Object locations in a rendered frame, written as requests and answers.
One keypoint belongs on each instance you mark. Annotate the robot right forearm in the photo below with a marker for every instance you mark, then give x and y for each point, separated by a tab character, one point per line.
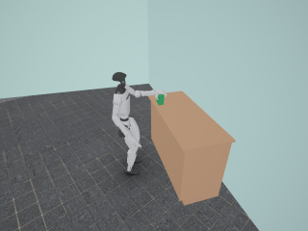
122	127

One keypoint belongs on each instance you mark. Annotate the robot right upper arm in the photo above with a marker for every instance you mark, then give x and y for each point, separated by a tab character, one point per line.
116	106

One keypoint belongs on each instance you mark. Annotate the robot left hand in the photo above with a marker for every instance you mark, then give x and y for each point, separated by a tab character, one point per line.
160	92

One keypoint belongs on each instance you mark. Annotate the robot left forearm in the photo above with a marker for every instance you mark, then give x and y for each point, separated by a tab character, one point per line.
148	92

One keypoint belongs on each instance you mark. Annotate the table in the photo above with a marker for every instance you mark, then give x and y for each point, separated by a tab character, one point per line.
193	148

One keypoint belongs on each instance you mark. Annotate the robot left upper arm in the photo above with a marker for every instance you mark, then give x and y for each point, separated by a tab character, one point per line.
136	93

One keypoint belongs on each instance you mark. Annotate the left robot thigh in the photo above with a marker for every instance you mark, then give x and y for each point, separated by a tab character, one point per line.
134	129

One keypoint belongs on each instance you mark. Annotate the sponge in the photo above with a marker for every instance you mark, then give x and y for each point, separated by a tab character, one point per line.
161	99

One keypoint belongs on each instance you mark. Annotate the humanoid robot head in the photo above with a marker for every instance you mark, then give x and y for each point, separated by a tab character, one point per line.
120	77

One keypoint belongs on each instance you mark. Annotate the robot right hand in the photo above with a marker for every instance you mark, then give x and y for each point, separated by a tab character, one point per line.
131	140

